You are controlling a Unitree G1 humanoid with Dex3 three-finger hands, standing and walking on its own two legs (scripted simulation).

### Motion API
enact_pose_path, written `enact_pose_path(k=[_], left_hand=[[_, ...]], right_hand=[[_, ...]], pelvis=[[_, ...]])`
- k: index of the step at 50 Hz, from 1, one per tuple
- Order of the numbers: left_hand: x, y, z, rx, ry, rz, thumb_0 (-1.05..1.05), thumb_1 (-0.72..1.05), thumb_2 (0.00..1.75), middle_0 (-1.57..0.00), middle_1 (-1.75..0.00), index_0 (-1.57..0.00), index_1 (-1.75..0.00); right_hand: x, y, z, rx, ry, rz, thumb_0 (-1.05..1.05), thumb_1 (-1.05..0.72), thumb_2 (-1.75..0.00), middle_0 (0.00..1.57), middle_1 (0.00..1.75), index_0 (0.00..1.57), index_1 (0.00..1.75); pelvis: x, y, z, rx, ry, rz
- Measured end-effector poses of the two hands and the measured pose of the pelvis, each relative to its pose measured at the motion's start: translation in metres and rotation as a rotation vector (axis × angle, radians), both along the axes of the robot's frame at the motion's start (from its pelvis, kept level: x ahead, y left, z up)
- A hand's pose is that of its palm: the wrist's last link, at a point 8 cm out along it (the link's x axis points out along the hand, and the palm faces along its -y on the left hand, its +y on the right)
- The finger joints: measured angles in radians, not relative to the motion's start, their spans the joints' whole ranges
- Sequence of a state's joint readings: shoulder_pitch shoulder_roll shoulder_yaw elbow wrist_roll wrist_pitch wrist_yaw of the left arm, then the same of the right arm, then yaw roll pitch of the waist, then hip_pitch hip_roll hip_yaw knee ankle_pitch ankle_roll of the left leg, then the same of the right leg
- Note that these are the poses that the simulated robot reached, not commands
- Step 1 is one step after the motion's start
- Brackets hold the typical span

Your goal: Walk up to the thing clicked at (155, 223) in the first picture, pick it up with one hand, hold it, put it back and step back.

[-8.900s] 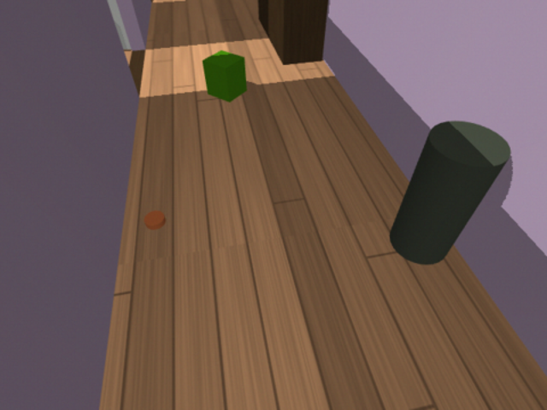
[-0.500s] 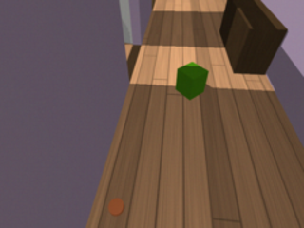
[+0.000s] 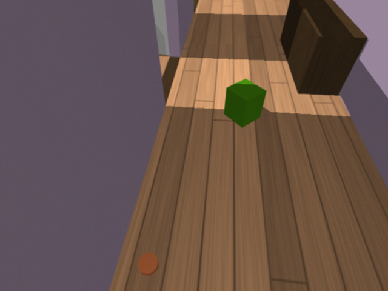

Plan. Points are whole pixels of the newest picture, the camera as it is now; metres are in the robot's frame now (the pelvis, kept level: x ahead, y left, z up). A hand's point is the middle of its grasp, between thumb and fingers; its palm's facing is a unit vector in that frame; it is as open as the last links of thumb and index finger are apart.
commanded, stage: stand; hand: left
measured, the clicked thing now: (148, 264) +0.42 +0.26 -0.77
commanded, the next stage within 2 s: walk up in 0.34 s
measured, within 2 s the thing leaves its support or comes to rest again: neither
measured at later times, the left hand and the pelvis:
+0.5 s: hand out of the picture +0.07 +0.27 -0.16, palm faces +0.00 -0.93 -0.36, open 7.4 cm; pelvis -0.03 +0.00 -0.01, yaw +0 degrees
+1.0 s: hand out of the picture -0.01 +0.30 -0.19, palm faces -0.11 -0.93 -0.36, open 7.4 cm; pelvis -0.13 +0.04 -0.02, yaw -3 degrees
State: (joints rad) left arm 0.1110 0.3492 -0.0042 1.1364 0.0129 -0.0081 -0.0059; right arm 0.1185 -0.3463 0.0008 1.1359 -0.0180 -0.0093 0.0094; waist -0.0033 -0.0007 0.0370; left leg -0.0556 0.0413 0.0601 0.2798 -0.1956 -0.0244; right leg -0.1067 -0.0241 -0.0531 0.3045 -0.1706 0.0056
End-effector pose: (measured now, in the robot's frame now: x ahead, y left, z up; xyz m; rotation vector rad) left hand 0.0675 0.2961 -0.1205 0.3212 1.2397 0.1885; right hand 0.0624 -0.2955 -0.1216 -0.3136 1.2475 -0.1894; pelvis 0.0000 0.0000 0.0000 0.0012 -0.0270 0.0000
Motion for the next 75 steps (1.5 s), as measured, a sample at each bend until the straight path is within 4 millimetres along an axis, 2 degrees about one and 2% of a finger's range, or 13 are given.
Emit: enact_pose_path(k=[18, 27, 32, 35, 38, 41, 46, 50, 56, 60, 64, 70, 75], left_hand=[[0.000, 0.001, -0.001, -0.002, 0.000, 0.004, 0.00, 0.91, 0.90, -0.20, -0.30, -0.20, -0.30], [-0.006, 0.020, -0.007, 0.029, -0.035, 0.013, 0.00, 0.91, 0.90, -0.20, -0.30, -0.20, -0.30], [-0.007, 0.039, -0.018, 0.040, -0.055, -0.047, 0.00, 0.90, 0.90, -0.20, -0.30, -0.20, -0.30], [-0.002, 0.053, -0.033, 0.030, -0.093, -0.060, 0.00, 0.90, 0.90, -0.20, -0.30, -0.20, -0.30], [-0.005, 0.058, -0.036, 0.025, -0.112, -0.051, 0.00, 0.91, 0.90, -0.20, -0.30, -0.20, -0.30], [-0.018, 0.056, -0.032, 0.012, -0.097, -0.047, 0.00, 0.91, 0.90, -0.20, -0.30, -0.20, -0.30], [-0.051, 0.053, -0.028, 0.006, -0.044, -0.069, 0.00, 0.91, 0.90, -0.20, -0.30, -0.20, -0.30], [-0.074, 0.048, -0.026, 0.021, -0.019, -0.087, 0.00, 0.91, 0.90, -0.20, -0.30, -0.20, -0.30], [-0.110, 0.031, -0.020, 0.052, -0.040, -0.098, 0.00, 0.91, 0.90, -0.20, -0.30, -0.20, -0.30], [-0.135, 0.021, -0.006, 0.047, -0.065, -0.086, 0.00, 0.91, 0.90, -0.20, -0.30, -0.20, -0.30], [-0.150, 0.019, 0.002, 0.055, -0.112, -0.075, 0.00, 0.90, 0.90, -0.20, -0.30, -0.20, -0.30], [-0.174, 0.029, -0.010, 0.039, -0.196, -0.058, 0.00, 0.90, 0.90, -0.20, -0.30, -0.20, -0.30], [-0.214, 0.034, -0.020, 0.018, -0.148, -0.024, 0.00, 0.91, 0.90, -0.20, -0.30, -0.20, -0.30]], right_hand=[[0.000, 0.001, 0.000, -0.001, 0.001, -0.002, 0.01, -0.91, -0.90, 0.21, 0.29, 0.20, 0.30], [-0.007, -0.009, -0.004, -0.045, -0.006, -0.011, 0.01, -0.91, -0.90, 0.21, 0.29, 0.20, 0.30], [-0.030, -0.002, -0.001, -0.084, -0.023, -0.023, 0.00, -0.91, -0.90, 0.21, 0.29, 0.20, 0.30], [-0.058, 0.006, -0.005, -0.126, -0.011, -0.014, 0.00, -0.91, -0.90, 0.21, 0.29, 0.20, 0.30], [-0.091, 0.018, -0.003, -0.127, 0.052, -0.020, 0.00, -0.91, -0.90, 0.21, 0.29, 0.20, 0.30], [-0.116, 0.027, 0.003, -0.124, 0.088, -0.035, 0.01, -0.91, -0.90, 0.21, 0.29, 0.20, 0.30], [-0.134, 0.030, 0.007, -0.123, 0.054, -0.050, 0.01, -0.90, -0.90, 0.21, 0.30, 0.21, 0.30], [-0.143, 0.023, 0.002, -0.116, 0.004, -0.047, 0.01, -0.90, -0.90, 0.21, 0.30, 0.21, 0.30], [-0.154, -0.002, -0.017, -0.090, -0.067, -0.051, 0.01, -0.90, -0.90, 0.21, 0.30, 0.21, 0.30], [-0.162, -0.006, -0.013, -0.073, -0.089, -0.050, 0.01, -0.91, -0.90, 0.21, 0.30, 0.20, 0.30], [-0.178, -0.005, -0.010, -0.078, -0.098, -0.012, 0.01, -0.91, -0.90, 0.21, 0.29, 0.20, 0.30], [-0.210, 0.003, -0.011, -0.109, -0.073, 0.059, 0.01, -0.91, -0.90, 0.21, 0.29, 0.20, 0.30], [-0.246, 0.013, 0.000, -0.103, -0.068, 0.068, 0.01, -0.91, -0.90, 0.21, 0.30, 0.20, 0.30]], pelvis=[[-0.001, 0.001, 0.000, -0.001, 0.002, -0.003], [-0.037, 0.007, -0.013, -0.006, 0.001, -0.005], [-0.061, 0.027, -0.022, 0.001, 0.008, -0.013], [-0.075, 0.041, -0.036, -0.010, 0.014, 0.000], [-0.088, 0.046, -0.034, -0.009, -0.003, -0.001], [-0.096, 0.047, -0.025, -0.021, 0.007, -0.007], [-0.114, 0.048, -0.019, -0.030, 0.015, -0.032], [-0.133, 0.042, -0.022, -0.022, 0.014, -0.057], [-0.166, 0.024, -0.033, -0.032, -0.005, -0.070], [-0.184, 0.020, -0.025, 0.010, -0.005, -0.072], [-0.203, 0.019, -0.023, 0.018, 0.004, -0.051], [-0.241, 0.025, -0.035, 0.001, -0.001, 0.007], [-0.273, 0.025, -0.029, -0.006, -0.026, 0.000]])
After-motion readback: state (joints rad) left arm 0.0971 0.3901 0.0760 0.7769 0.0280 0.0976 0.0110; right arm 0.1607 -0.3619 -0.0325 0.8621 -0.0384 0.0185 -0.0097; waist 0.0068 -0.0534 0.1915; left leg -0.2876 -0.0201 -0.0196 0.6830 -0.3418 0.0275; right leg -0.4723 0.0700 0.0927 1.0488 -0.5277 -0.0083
